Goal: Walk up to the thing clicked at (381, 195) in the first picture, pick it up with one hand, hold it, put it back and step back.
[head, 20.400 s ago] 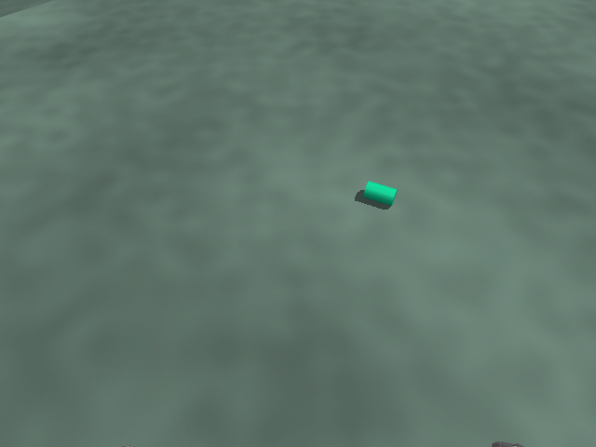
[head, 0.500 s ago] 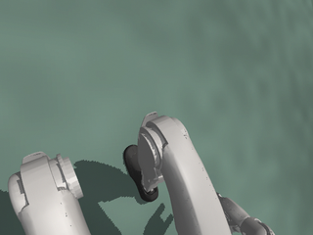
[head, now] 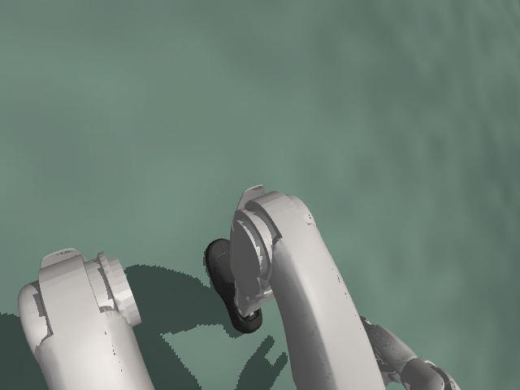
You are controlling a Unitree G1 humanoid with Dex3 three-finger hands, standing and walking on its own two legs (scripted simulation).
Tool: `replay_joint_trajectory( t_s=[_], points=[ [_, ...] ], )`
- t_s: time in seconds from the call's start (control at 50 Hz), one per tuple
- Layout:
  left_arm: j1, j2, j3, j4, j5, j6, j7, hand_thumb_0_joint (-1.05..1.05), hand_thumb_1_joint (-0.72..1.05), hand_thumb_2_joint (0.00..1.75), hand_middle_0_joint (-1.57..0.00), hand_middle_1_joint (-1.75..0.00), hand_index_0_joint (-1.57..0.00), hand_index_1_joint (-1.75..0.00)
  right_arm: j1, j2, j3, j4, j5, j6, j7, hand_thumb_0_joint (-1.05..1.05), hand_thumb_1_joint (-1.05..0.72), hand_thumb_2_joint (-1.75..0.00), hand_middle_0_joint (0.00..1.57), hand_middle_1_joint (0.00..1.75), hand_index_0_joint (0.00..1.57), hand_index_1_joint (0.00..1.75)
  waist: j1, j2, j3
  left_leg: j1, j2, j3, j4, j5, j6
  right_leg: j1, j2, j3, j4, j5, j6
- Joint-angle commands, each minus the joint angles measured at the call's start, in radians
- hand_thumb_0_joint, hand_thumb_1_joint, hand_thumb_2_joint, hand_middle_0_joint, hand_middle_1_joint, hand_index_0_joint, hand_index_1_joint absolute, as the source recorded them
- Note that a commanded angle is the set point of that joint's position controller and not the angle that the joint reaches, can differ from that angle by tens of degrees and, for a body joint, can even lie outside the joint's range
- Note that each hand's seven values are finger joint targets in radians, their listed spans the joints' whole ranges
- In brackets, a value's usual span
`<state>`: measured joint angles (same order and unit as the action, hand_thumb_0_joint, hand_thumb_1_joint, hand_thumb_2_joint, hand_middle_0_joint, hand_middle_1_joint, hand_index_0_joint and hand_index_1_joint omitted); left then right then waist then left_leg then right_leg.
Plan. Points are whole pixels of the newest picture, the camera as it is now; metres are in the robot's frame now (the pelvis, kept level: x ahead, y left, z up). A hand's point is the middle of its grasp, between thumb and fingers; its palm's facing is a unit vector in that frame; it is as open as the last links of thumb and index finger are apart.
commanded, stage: close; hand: left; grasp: from above
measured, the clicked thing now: out of the picture +0.46 +0.35 -0.27
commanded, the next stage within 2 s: settle in 0.50 s
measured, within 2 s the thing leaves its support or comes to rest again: leaves its support in 1.00 s
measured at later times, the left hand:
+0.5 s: hand out of the picture +0.45 +0.34 -0.24, palm faces -0.45 -0.13 -0.89, open 10.8 cm
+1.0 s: hand out of the picture +0.44 +0.35 -0.23, palm faces -0.45 -0.12 -0.88, open 10.5 cm
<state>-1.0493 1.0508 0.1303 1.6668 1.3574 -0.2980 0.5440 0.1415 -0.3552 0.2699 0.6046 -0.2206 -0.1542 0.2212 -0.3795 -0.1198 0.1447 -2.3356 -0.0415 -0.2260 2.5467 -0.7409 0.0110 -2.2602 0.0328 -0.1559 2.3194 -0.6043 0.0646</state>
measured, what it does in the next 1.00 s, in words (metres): stands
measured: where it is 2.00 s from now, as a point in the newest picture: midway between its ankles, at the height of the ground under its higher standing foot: (185, 338)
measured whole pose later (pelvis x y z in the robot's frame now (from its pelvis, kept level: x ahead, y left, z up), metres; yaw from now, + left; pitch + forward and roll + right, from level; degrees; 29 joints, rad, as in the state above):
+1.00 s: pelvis +0.00 +0.00 +0.01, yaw +0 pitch +32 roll -16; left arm -0.96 0.97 0.17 1.48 1.34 -0.26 0.45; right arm 0.18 -0.35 0.21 0.60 -0.20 -0.13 0.22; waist -0.34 -0.08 0.10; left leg -2.35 -0.05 -0.21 2.52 -0.74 0.01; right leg -2.27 0.02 -0.15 2.31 -0.62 0.05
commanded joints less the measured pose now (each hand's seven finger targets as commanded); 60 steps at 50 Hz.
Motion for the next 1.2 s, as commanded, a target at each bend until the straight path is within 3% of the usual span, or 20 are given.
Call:
replay_joint_trajectory(
  t_s=[0.0,0.08,0.2,0.28,0.4,0.5,0.62,0.74,0.76,0.78,0.8,0.9,0.92,0.94,0.96,1.04,1.06,1.08,1.12,1.18],
  points=[
    [-0.219,0.202,-0.003,-0.051,-0.005,-0.008,0.030,0.00,0.22,0.84,-0.61,-0.84,-0.63,-0.83,0.195,-0.316,-0.093,0.025,-0.002,0.001,-0.012,0.00,-0.90,-0.90,0.20,0.30,0.20,0.30,-0.057,0.501,-0.590,0.458,0.040,0.079,-0.291,0.237,-0.004,0.348,0.038,-0.101,-0.163,0.184,-0.090],
    [-0.244,0.220,-0.001,-0.093,-0.001,-0.001,0.040,0.00,0.27,0.82,-0.66,-0.81,-0.67,-0.80,0.198,-0.324,-0.101,0.027,-0.001,0.002,-0.016,0.00,-0.90,-0.90,0.20,0.30,0.20,0.30,-0.043,0.550,-0.657,0.525,0.046,0.065,-0.310,0.270,-0.012,0.353,0.038,-0.102,-0.147,0.208,-0.091],
    [-0.244,0.211,-0.006,-0.065,-0.003,0.004,0.039,0.00,0.38,0.84,-0.76,-0.78,-0.76,-0.78,0.183,-0.332,-0.094,0.018,0.002,-0.005,-0.015,0.00,-0.90,-0.90,0.20,0.30,0.20,0.30,-0.053,0.538,-0.597,0.492,0.045,0.058,-0.305,0.265,-0.017,0.311,0.031,-0.108,-0.146,0.197,-0.095],
    [-0.247,0.224,-0.004,-0.099,-0.004,0.008,0.037,0.00,0.43,0.84,-0.81,-0.77,-0.81,-0.77,0.192,-0.330,-0.100,0.019,0.003,-0.006,-0.018,0.00,-0.90,-0.90,0.20,0.30,0.20,0.30,-0.043,0.547,-0.642,0.499,0.043,0.075,-0.302,0.268,-0.010,0.354,0.036,-0.098,-0.158,0.210,-0.091],
    [-0.226,0.179,-0.018,-0.058,-0.010,0.016,0.026,0.00,0.52,0.82,-0.88,-0.73,-0.88,-0.73,0.199,-0.324,-0.100,0.011,0.005,-0.006,-0.016,0.00,-0.90,-0.90,0.20,0.30,0.20,0.30,-0.054,0.502,-0.598,0.471,0.042,0.066,-0.301,0.245,-0.009,0.320,0.033,-0.102,-0.158,0.188,-0.093],
    [-0.251,0.205,-0.008,-0.108,-0.014,0.016,0.026,0.00,0.60,0.86,-0.97,-0.70,-0.95,-0.72,0.198,-0.326,-0.096,0.008,0.006,0.001,-0.021,0.00,-0.90,-0.90,0.20,0.30,0.20,0.30,-0.041,0.536,-0.654,0.505,0.043,0.063,-0.305,0.279,-0.014,0.344,0.032,-0.102,-0.153,0.211,-0.094],
    [-0.220,0.197,-0.019,-0.071,-0.019,0.018,0.014,0.00,0.65,0.87,-1.07,-0.69,-1.05,-0.71,0.193,-0.321,-0.094,0.009,0.008,0.004,-0.024,0.00,-0.91,-0.90,0.20,0.30,0.20,0.30,-0.035,0.520,-0.626,0.485,0.041,0.069,-0.313,0.250,-0.009,0.346,0.035,-0.096,-0.161,0.193,-0.093],
    [-0.243,0.219,0.020,-0.116,-0.024,0.032,-0.001,0.00,0.74,0.86,-1.15,-0.64,-1.13,-0.67,0.208,-0.332,-0.108,-0.003,0.009,0.008,-0.019,0.00,-0.91,-0.90,0.20,0.30,0.20,0.30,-0.029,0.560,-0.638,0.520,0.041,0.055,-0.324,0.280,-0.023,0.310,0.021,-0.099,-0.146,0.199,-0.100],
    [-0.228,0.230,0.025,-0.151,-0.025,0.032,-0.002,0.00,0.73,0.87,-1.16,-0.63,-1.12,-0.66,0.204,-0.326,-0.113,0.004,0.011,0.013,-0.020,0.00,-0.91,-0.90,0.20,0.30,0.20,0.30,-0.006,0.584,-0.686,0.541,0.040,0.064,-0.332,0.292,-0.022,0.337,0.028,-0.094,-0.149,0.210,-0.100],
    [-0.232,0.220,0.029,-0.165,-0.024,0.035,-0.007,0.00,0.74,0.87,-1.17,-0.63,-1.14,-0.66,0.208,-0.344,-0.129,-0.002,0.012,0.011,-0.019,0.00,-0.91,-0.90,0.20,0.30,0.20,0.30,-0.015,0.606,-0.675,0.570,0.042,0.055,-0.330,0.318,-0.031,0.298,0.021,-0.096,-0.138,0.216,-0.104],
    [-0.232,0.241,0.044,-0.199,-0.025,0.035,-0.008,0.00,0.74,0.86,-1.16,-0.62,-1.13,-0.65,0.213,-0.332,-0.128,0.005,0.012,0.016,-0.018,0.00,-0.91,-0.90,0.20,0.30,0.20,0.30,0.003,0.624,-0.721,0.589,0.041,0.062,-0.330,0.339,-0.030,0.330,0.024,-0.094,-0.142,0.231,-0.105],
    [-0.221,0.257,0.086,-0.323,-0.027,0.036,-0.026,0.00,0.74,0.85,-1.18,-0.58,-1.14,-0.62,0.229,-0.326,-0.163,0.014,0.021,0.029,-0.016,0.00,-0.91,-0.90,0.20,0.30,0.20,0.30,0.020,0.630,-0.773,0.574,0.033,0.103,-0.305,0.360,-0.019,0.366,0.025,-0.074,-0.162,0.254,-0.113],
    [-0.232,0.219,0.071,-0.402,-0.037,0.031,-0.032,0.00,0.77,0.84,-1.19,-0.58,-1.15,-0.61,0.222,-0.325,-0.173,-0.003,0.024,0.029,-0.016,0.00,-0.91,-0.90,0.20,0.30,0.20,0.30,0.027,0.660,-0.812,0.609,0.031,0.103,-0.319,0.384,-0.026,0.367,0.021,-0.073,-0.163,0.267,-0.116],
    [-0.224,0.238,0.096,-0.437,-0.045,0.029,-0.035,0.00,0.78,0.87,-1.20,-0.57,-1.16,-0.62,0.223,-0.334,-0.191,0.009,0.029,0.031,-0.017,0.00,-0.91,-0.90,0.20,0.30,0.20,0.30,0.028,0.672,-0.823,0.631,0.032,0.090,-0.326,0.379,-0.029,0.341,0.017,-0.077,-0.155,0.259,-0.121],
    [-0.232,0.172,0.047,-0.486,-0.054,0.027,-0.051,0.00,0.78,0.84,-1.20,-0.56,-1.16,-0.60,0.197,-0.324,-0.194,-0.017,0.038,0.026,-0.014,0.00,-0.90,-0.90,0.20,0.30,0.20,0.30,0.036,0.690,-0.825,0.642,0.029,0.091,-0.333,0.388,-0.032,0.318,0.014,-0.074,-0.155,0.259,-0.124],
    [-0.222,0.215,0.096,-0.577,-0.075,0.036,-0.075,0.00,0.82,0.83,-1.21,-0.54,-1.18,-0.58,0.237,-0.309,-0.237,0.021,0.056,0.035,-0.010,0.00,-0.90,-0.90,0.20,0.30,0.20,0.30,0.071,0.697,-0.899,0.668,0.027,0.111,-0.348,0.380,-0.026,0.326,0.009,-0.051,-0.163,0.255,-0.120],
    [-0.227,0.123,0.032,-0.577,-0.080,0.043,-0.091,0.00,0.83,0.84,-1.22,-0.54,-1.19,-0.57,0.251,-0.288,-0.236,0.039,0.059,0.039,-0.006,0.00,-0.90,-0.90,0.20,0.30,0.20,0.30,0.069,0.687,-0.879,0.662,0.021,0.117,-0.355,0.373,-0.026,0.303,0.005,-0.046,-0.172,0.251,-0.123],
    [-0.239,0.136,0.058,-0.578,-0.083,0.048,-0.094,0.00,0.85,0.83,-1.23,-0.53,-1.20,-0.56,0.231,-0.295,-0.247,0.017,0.061,0.042,-0.004,0.00,-0.90,-0.90,0.20,0.30,0.20,0.30,0.058,0.666,-0.881,0.655,0.024,0.110,-0.365,0.366,-0.024,0.308,0.003,-0.051,-0.178,0.247,-0.119],
    [-0.262,0.075,0.006,-0.552,-0.093,0.062,-0.116,0.00,0.85,0.84,-1.24,-0.52,-1.21,-0.56,0.246,-0.273,-0.244,0.051,0.072,0.052,-0.006,0.00,-0.90,-0.90,0.20,0.30,0.20,0.30,0.057,0.638,-0.869,0.648,0.021,0.114,-0.380,0.340,-0.017,0.280,0.004,-0.045,-0.190,0.229,-0.118],
    [-0.254,0.079,-0.003,-0.535,-0.089,0.075,-0.137,0.00,0.87,0.86,-1.27,-0.51,-1.23,-0.56,0.253,-0.267,-0.250,0.057,0.081,0.070,-0.012,0.00,-0.89,-0.90,0.20,0.30,0.20,0.30,0.079,0.602,-0.885,0.623,0.012,0.133,-0.399,0.317,-0.008,0.314,0.003,-0.035,-0.211,0.220,-0.117]
  ],
)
